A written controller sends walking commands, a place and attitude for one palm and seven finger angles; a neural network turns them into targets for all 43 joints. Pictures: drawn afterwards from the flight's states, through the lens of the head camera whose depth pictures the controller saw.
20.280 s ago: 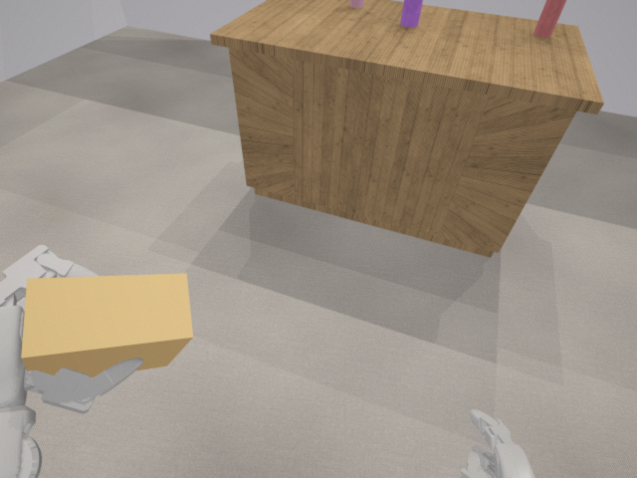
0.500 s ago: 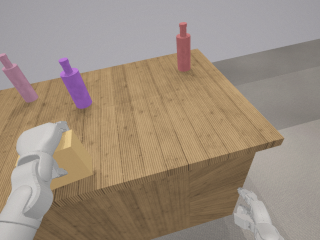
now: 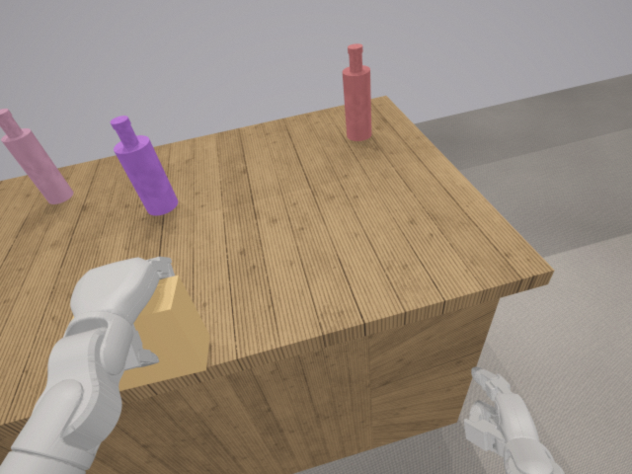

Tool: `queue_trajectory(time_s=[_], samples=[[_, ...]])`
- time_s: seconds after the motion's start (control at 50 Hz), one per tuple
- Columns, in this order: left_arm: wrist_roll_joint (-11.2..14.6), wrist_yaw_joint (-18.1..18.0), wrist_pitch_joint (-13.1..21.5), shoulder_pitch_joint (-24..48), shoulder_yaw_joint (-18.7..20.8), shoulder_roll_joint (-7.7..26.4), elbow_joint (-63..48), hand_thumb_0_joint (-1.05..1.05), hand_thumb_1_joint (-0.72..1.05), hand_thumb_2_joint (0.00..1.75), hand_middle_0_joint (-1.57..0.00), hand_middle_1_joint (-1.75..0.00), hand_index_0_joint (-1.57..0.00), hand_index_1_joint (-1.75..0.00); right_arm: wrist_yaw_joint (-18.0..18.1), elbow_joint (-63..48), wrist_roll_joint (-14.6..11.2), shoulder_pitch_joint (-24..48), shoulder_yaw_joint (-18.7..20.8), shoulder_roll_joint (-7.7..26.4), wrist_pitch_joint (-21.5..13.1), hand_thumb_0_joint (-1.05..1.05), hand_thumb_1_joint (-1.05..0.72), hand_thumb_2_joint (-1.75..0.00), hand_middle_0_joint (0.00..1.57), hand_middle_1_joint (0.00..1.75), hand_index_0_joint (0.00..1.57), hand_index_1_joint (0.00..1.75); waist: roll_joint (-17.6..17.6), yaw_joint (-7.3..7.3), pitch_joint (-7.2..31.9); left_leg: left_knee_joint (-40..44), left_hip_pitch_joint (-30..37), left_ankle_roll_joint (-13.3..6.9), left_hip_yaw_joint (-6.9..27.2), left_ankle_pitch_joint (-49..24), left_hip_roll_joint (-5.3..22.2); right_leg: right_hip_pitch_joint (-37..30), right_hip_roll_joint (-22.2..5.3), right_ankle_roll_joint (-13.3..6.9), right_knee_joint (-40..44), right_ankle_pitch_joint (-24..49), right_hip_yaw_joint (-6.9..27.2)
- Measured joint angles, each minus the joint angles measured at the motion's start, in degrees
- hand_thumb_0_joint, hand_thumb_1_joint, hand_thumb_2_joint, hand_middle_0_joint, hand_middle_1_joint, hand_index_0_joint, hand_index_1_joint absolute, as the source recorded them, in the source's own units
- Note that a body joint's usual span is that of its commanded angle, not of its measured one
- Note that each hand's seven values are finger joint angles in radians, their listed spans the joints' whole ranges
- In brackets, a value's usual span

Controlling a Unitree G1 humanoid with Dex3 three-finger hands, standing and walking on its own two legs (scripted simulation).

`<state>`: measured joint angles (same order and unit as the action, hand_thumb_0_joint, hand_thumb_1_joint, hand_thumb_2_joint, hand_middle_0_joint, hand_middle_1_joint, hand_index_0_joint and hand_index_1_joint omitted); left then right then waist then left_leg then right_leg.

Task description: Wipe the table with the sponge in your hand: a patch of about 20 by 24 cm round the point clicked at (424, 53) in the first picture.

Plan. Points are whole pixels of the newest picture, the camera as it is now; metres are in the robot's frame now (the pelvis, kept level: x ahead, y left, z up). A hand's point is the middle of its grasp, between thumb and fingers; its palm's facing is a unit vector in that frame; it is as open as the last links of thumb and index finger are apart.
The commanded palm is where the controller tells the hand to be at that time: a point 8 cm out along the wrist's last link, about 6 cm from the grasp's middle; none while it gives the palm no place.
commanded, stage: move the sponge above the wiping area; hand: left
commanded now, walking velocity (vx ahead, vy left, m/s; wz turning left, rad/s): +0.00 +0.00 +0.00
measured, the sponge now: (152, 344) +0.24 +0.27 +0.05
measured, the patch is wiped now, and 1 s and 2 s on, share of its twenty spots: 0.00 0.00 0.00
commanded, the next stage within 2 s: lower the sponge onto the table in 1.74 s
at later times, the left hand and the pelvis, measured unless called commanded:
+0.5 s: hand (132, 323) +0.24 +0.28 +0.10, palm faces -0.10 -0.06 -0.99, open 10.0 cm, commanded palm +0.23 +0.29 +0.20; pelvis +0.00 -0.02 +0.00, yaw +0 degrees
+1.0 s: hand (132, 299) +0.26 +0.28 +0.13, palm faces +0.08 -0.06 -0.99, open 10.0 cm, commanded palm +0.23 +0.29 +0.20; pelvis +0.01 +0.01 +0.00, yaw -1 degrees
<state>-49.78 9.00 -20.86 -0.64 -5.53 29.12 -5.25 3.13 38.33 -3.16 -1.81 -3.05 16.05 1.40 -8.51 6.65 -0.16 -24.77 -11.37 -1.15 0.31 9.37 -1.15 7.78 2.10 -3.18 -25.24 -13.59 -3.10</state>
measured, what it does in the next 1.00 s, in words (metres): stands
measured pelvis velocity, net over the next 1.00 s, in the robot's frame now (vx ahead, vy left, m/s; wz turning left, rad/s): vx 0.01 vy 0.01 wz -0.01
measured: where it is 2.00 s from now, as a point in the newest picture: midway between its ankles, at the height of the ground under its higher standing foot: outside the picture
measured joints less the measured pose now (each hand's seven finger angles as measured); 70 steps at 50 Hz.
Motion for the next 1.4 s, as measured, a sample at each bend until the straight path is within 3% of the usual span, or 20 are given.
queue_trajectory(time_s=[0.08, 0.12, 0.22, 0.3, 0.36, 0.4, 0.46, 0.52, 0.56, 0.6, 0.66, 0.74, 0.78, 0.88, 0.98, 1.08, 1.16, 1.22, 1.32, 1.4], samples=[[-0.49, -2.56, 6.54, -1.35, -0.39, 0.88, -2.21, 0.0, -0.48, 1.03, -0.76, -1.33, -0.75, -1.33, 0.73, 0.48, 0.89, -1.1, 0.19, -0.8, -1.09, 0.01, -0.9, -0.9, 0.2, 0.3, 0.2, 0.3, 1.25, 0.79, -0.63, 0.0, 1.03, 0.44, -0.31, 0.38, 0.56, -0.87, 0.56, -0.57, 0.05, -0.18, 0.37], [-0.66, -5.3, 7.71, -0.36, 0.93, 1.69, -1.67, 0.0, -0.48, 1.03, -0.76, -1.33, -0.76, -1.33, 0.6, 1.08, 0.9, -1.53, 0.45, -1.27, -1.17, 0.01, -0.9, -0.9, 0.2, 0.3, 0.2, 0.3, 1.74, 1.19, -0.64, 0.14, 1.49, 0.79, -0.32, 0.45, 0.92, -1.41, 0.93, -0.9, 0.48, -0.05, 0.43], [0.67, -8.9, 2.52, 3.17, 6.47, 3.65, 2.08, 0.0, -0.48, 1.03, -0.76, -1.33, -0.75, -1.33, -0.22, 2.51, 0.29, -1.19, 0.62, -1.19, 0.13, 0.01, -0.9, -0.9, 0.21, 0.3, 0.2, 0.3, 1.56, 1.17, 0.03, 0.4, 1.84, 1.37, -0.58, 0.47, 1.62, -1.74, 1.62, -1.35, 1.09, 0.34, 0.77], [2.06, -5.43, -2.97, 2.92, 8.79, 4.94, 4.55, 0.0, -0.48, 1.03, -0.76, -1.33, -0.75, -1.33, -0.25, 1.88, -0.47, -0.67, 0.49, 0.12, 0.89, 0.01, -0.9, -0.9, 0.21, 0.3, 0.2, 0.3, 0.57, -0.1, 0.76, 0.01, 0.83, 1.31, -0.32, 0.45, 1.51, -0.75, 1.53, -1.27, 0.51, 0.12, 0.49], [2.35, -1.32, -3.69, 0.96, 7.17, 4.85, 4.96, 0.0, -0.48, 1.03, -0.75, -1.33, -0.75, -1.33, 0.26, 0.82, -0.8, -0.63, 0.67, 1.26, 0.61, 0.01, -0.9, -0.9, 0.21, 0.3, 0.2, 0.3, -0.12, -0.7, 0.6, -0.9, -0.05, 1.02, 0.03, 0.74, 1.31, -0.04, 1.34, -1.15, -0.31, -0.27, 0.11], [2.16, 0.95, -1.48, -0.25, 5.46, 4.29, 5.07, 0.0, -0.48, 1.03, -0.75, -1.33, -0.75, -1.33, 0.86, 0.38, -0.6, -0.79, 0.81, 1.65, 0.0, 0.01, -0.9, -0.9, 0.21, 0.3, 0.2, 0.3, -0.13, -0.88, 0.16, -1.58, -0.43, 0.82, 0.32, 1.01, 1.19, 0.16, 1.25, -1.08, -0.83, -0.57, -0.19], [1.37, 1.87, 4.76, -1.49, 4.02, 3.95, 3.86, 0.0, -0.48, 1.03, -0.75, -1.33, -0.75, -1.33, 2.13, 0.17, 0.04, -1.5, 0.95, 1.32, -1.31, 0.01, -0.9, -0.9, 0.2, 0.3, 0.19, 0.3, 0.85, -0.45, -0.85, -2.27, -0.3, 0.7, 0.58, 1.42, 1.25, -0.22, 1.34, -1.19, -1.12, -0.86, -0.43], [0.71, -1.18, 11.21, -0.81, 5.08, 4.93, 2.6, 0.0, -0.48, 1.04, -0.76, -1.33, -0.75, -1.33, 2.97, 0.79, 0.63, -2.55, 1.27, 0.3, -2.72, 0.01, -0.9, -0.9, 0.2, 0.3, 0.19, 0.3, 2.06, 0.55, -1.4, -2.39, 0.24, 1.12, 0.81, 1.64, 1.51, -1.08, 1.64, -1.44, -0.61, -0.79, -0.59], [0.55, -3.82, 12.81, 1.21, 6.06, 5.28, 3.16, 0.0, -0.48, 1.04, -0.76, -1.33, -0.75, -1.33, 2.87, 1.45, 0.57, -2.82, 1.5, -0.2, -3.09, 0.01, -0.9, -0.9, 0.2, 0.3, 0.19, 0.3, 2.32, 1.08, -1.59, -2.3, 0.5, 1.37, 0.86, 1.65, 1.69, -1.57, 1.84, -1.55, 0.02, -0.5, -0.58], [0.73, -6.21, 11.95, 3.92, 7.2, 5.27, 5.01, 0.0, -0.48, 1.04, -0.76, -1.33, -0.75, -1.33, 2.41, 2.14, 0.41, -2.65, 1.66, -0.53, -2.83, 0.01, -0.9, -0.9, 0.2, 0.3, 0.19, 0.3, 2.21, 1.19, -1.42, -2.17, 0.35, 1.43, 0.82, 1.54, 1.72, -1.5, 1.86, -1.49, 0.39, -0.21, -0.53], [1.25, -7.47, 7.42, 6.39, 9.25, 5.24, 7.45, 0.0, -0.48, 1.04, -0.76, -1.33, -0.75, -1.33, 1.44, 2.72, 0.1, -1.87, 1.47, -0.72, -1.62, 0.01, -0.9, -0.9, 0.2, 0.3, 0.2, 0.3, 1.74, 0.67, -0.65, -1.55, -0.09, 1.22, 0.27, 1.19, 1.52, -0.64, 1.6, -1.17, 0.42, 0.03, 0.0], [1.88, -4.89, 0.6, 5.09, 8.79, 4.53, 6.59, 0.0, -0.48, 1.04, -0.75, -1.33, -0.75, -1.33, 0.34, 1.73, -0.38, -1.49, 1.24, -0.05, -0.25, 0.01, -0.9, -0.9, 0.21, 0.3, 0.2, 0.3, 0.42, -0.45, 0.53, -0.97, -0.75, 0.55, -0.29, 0.86, 0.82, 0.51, 0.86, -0.44, 0.03, -0.08, 0.5], [1.98, -2.72, -0.81, 3.32, 6.91, 3.43, 5.08, 0.0, -0.48, 1.04, -0.75, -1.33, -0.75, -1.33, 0.06, 1.03, -0.54, -1.38, 1.14, 0.45, 0.04, 0.01, -0.9, -0.9, 0.21, 0.3, 0.2, 0.3, -0.26, -0.77, 0.75, -0.98, -0.98, 0.16, -0.42, 0.86, 0.43, 0.84, 0.46, -0.05, -0.25, -0.24, 0.61], [1.75, -0.05, 3.31, -2.03, 2.44, 1.17, -0.63, 0.0, -0.48, 1.04, -0.75, -1.33, -0.75, -1.33, 0.32, -0.11, 0.13, -1.48, 0.79, 0.15, -0.28, 0.01, -0.9, -0.9, 0.21, 0.3, 0.2, 0.3, 0.32, -0.46, 0.34, -1.07, -0.61, -0.48, -0.69, 1.07, -0.2, 0.73, -0.18, 0.5, -0.95, -0.77, 0.85], [-0.38, -5.17, 7.71, -1.14, 1.56, 1.67, -3.06, 0.0, -0.49, 1.04, -0.76, -1.33, -0.75, -1.33, 0.5, 0.7, 0.76, -1.54, 0.7, -1.34, -1.14, 0.01, -0.9, -0.9, 0.2, 0.3, 0.19, 0.3, 1.9, 1.55, -0.57, -0.93, 0.64, -0.34, -0.57, 1.2, 0.03, -0.9, 0.08, 0.27, 0.02, -0.44, 0.79], [0.0, -8.68, 2.41, 4.9, 4.65, 2.27, 1.01, 0.0, -0.49, 1.04, -0.76, -1.33, -0.75, -1.33, -0.24, 2.04, 0.08, 0.08, 0.1, -2.04, -0.12, 0.01, -0.9, -0.9, 0.21, 0.3, 0.2, 0.3, 1.99, 2.02, -0.22, -0.06, 0.86, -0.19, -0.29, 0.52, 0.06, -1.34, 0.14, 0.26, 1.22, 0.35, 0.55], [0.81, -6.14, -3.23, 6.28, 5.59, 2.16, 2.66, 0.0, -0.49, 1.04, -0.75, -1.33, -0.75, -1.33, -0.49, 1.35, -0.63, 1.05, -0.41, -1.69, 0.69, 0.01, -0.9, -0.9, 0.21, 0.3, 0.2, 0.3, 1.15, 1.16, 0.6, 0.46, 0.23, -0.4, -0.1, -0.03, -0.24, -0.71, -0.14, 0.52, 1.55, 0.69, 0.35], [0.87, -3.21, -4.65, 4.6, 3.13, 0.71, 1.6, 0.0, -0.49, 1.04, -0.75, -1.33, -0.75, -1.34, -0.64, 0.14, -0.81, 1.09, -0.37, -0.98, 0.65, 0.01, -0.9, -0.9, 0.21, 0.3, 0.2, 0.3, 0.3, 0.66, 0.85, 0.33, -0.23, -0.67, 0.04, -0.07, -0.54, -0.31, -0.43, 0.79, 1.35, 0.62, 0.18], [-0.8, -0.47, -0.33, 1.33, -1.81, -1.07, -0.47, 0.0, -0.49, 1.04, -0.75, -1.33, -0.75, -1.34, -0.28, -0.33, 0.04, 0.94, -0.46, -0.83, 0.25, 0.01, -0.9, -0.9, 0.21, 0.3, 0.2, 0.3, 0.66, 0.53, 0.3, 0.02, -0.08, -0.82, -0.15, 0.2, -0.7, -0.13, -0.6, 0.81, 0.44, 0.06, 0.37], [-1.32, -3.52, 4.57, -0.03, -0.81, 0.65, -3.27, 0.0, -0.49, 1.04, -0.76, -1.33, -0.75, -1.33, -0.07, 0.31, 0.89, -0.05, -0.37, -1.6, -0.34, 0.01, -0.9, -0.9, 0.21, 0.3, 0.2, 0.3, 1.77, 1.34, -0.15, 0.19, 1.13, -0.42, -0.6, 0.55, -0.14, -1.15, -0.06, 0.31, 0.68, -0.02, 0.89]])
